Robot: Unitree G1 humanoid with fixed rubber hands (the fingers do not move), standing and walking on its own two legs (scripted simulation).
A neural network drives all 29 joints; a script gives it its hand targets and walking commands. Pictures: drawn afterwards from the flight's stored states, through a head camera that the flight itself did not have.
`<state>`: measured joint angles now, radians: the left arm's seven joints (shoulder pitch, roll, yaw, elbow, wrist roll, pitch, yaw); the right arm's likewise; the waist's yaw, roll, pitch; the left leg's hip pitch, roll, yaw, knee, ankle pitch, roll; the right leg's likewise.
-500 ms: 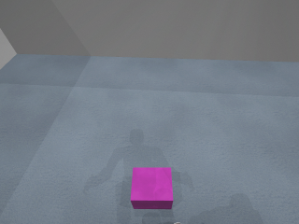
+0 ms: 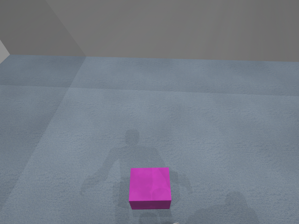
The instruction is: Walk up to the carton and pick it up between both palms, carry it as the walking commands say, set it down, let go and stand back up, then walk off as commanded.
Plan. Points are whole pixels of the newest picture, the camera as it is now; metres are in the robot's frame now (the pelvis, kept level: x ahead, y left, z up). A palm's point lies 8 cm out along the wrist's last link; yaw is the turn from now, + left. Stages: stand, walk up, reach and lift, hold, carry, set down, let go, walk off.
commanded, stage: walk up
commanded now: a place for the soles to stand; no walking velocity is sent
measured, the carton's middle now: (150, 188) +0.45 -0.01 -0.65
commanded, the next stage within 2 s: none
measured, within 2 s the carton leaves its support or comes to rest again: neither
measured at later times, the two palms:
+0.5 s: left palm out of the picture +0.07 +0.35 -0.08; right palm out of the picture +0.06 -0.31 -0.11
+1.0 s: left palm out of the picture +0.07 +0.34 -0.08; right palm out of the picture +0.07 -0.31 -0.11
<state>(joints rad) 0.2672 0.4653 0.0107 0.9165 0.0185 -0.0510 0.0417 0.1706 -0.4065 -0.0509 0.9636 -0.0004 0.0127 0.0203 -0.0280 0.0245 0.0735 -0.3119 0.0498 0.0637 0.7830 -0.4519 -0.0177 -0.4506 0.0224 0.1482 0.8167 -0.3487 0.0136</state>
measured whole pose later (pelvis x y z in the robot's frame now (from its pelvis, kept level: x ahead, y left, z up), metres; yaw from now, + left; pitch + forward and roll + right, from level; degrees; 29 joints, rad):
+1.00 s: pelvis +0.00 +0.00 +0.00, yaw -2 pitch -1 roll +1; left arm 0.26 0.47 0.01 0.94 0.02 -0.05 0.04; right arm 0.14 -0.41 -0.05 0.98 0.00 0.03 0.02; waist -0.03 0.02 0.08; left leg -0.28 0.05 0.06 0.76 -0.45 -0.01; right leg -0.42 0.04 0.17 0.77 -0.32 0.03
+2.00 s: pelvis +0.00 +0.01 +0.01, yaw -2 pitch -2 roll +0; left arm 0.25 0.47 0.01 0.93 0.02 -0.04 0.04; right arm 0.14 -0.41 -0.05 0.96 0.00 0.04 0.02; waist -0.03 0.02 0.09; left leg -0.27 0.05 0.07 0.74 -0.45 -0.01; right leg -0.40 0.04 0.17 0.74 -0.31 0.03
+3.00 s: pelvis +0.00 +0.01 +0.01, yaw -3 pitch -2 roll +0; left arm 0.25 0.47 0.01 0.92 0.02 -0.04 0.04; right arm 0.14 -0.41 -0.05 0.96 0.00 0.04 0.02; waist -0.03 0.02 0.09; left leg -0.26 0.05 0.07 0.73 -0.44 -0.01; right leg -0.39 0.04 0.17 0.73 -0.30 0.03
